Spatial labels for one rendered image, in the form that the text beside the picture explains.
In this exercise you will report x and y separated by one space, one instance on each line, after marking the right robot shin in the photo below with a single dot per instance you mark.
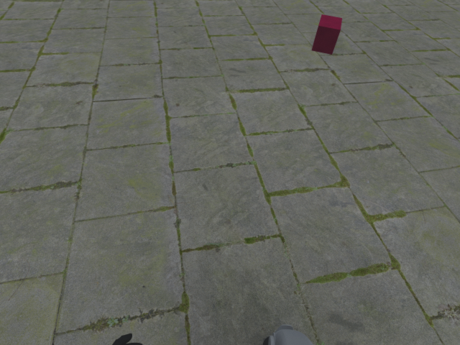
284 327

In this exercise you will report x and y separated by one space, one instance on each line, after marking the robot right thigh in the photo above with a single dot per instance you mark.
289 337

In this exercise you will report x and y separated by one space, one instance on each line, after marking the carton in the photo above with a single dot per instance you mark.
327 34

